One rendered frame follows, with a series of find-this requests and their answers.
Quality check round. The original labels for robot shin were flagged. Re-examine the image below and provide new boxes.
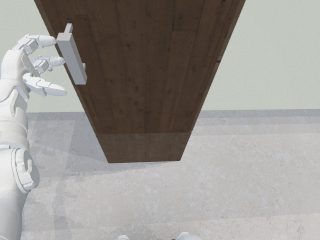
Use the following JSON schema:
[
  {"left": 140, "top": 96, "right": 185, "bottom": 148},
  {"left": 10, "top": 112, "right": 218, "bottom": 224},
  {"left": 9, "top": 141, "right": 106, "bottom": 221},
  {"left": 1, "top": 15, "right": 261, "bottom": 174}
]
[
  {"left": 177, "top": 232, "right": 189, "bottom": 239},
  {"left": 118, "top": 235, "right": 129, "bottom": 239}
]

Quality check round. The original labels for robot right shin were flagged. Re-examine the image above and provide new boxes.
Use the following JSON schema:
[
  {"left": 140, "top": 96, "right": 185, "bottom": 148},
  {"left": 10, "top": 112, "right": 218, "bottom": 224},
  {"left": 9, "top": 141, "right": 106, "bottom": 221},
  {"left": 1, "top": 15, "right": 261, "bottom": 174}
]
[{"left": 177, "top": 232, "right": 189, "bottom": 239}]

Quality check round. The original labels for robot left forearm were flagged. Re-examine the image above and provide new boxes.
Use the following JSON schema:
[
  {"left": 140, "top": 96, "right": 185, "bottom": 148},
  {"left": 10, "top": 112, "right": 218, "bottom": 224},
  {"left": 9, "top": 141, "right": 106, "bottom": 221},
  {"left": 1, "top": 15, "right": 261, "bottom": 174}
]
[{"left": 0, "top": 79, "right": 30, "bottom": 152}]

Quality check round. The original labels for handle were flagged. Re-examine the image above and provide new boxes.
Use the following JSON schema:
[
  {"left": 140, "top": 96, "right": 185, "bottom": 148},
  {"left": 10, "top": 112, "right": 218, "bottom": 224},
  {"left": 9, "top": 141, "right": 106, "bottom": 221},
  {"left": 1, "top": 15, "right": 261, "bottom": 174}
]
[{"left": 56, "top": 23, "right": 87, "bottom": 85}]

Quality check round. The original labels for robot left shin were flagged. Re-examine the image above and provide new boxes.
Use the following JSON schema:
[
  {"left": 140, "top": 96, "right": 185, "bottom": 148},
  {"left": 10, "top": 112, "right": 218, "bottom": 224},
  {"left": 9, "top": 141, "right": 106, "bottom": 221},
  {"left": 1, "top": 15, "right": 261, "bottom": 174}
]
[{"left": 118, "top": 235, "right": 129, "bottom": 239}]

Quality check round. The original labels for cupboard door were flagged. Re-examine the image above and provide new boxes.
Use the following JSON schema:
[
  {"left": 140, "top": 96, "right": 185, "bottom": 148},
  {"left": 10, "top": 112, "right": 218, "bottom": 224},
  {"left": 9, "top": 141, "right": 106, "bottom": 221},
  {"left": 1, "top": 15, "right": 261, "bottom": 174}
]
[{"left": 40, "top": 0, "right": 240, "bottom": 135}]

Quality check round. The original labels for robot left hand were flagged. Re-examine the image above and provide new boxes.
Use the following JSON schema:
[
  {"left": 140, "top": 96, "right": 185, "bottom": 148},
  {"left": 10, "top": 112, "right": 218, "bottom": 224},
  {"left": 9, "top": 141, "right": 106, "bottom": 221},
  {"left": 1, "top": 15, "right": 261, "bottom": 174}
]
[{"left": 0, "top": 34, "right": 67, "bottom": 97}]

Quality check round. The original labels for robot left upper arm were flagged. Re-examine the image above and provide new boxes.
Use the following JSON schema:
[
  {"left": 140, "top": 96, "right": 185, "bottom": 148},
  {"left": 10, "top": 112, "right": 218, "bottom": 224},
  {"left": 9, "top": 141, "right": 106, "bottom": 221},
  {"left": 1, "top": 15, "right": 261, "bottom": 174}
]
[{"left": 0, "top": 148, "right": 40, "bottom": 240}]

